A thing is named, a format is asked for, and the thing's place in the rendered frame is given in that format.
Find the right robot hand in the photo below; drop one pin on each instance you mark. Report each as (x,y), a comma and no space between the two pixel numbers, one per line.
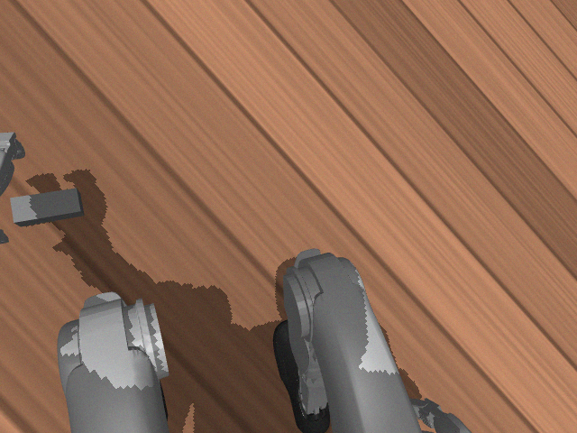
(433,417)

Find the left robot hand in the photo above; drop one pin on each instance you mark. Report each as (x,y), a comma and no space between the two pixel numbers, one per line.
(10,149)

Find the right robot foot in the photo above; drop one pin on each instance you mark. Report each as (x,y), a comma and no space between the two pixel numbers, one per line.
(288,372)

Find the small box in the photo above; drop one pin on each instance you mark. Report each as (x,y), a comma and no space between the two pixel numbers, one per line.
(46,207)

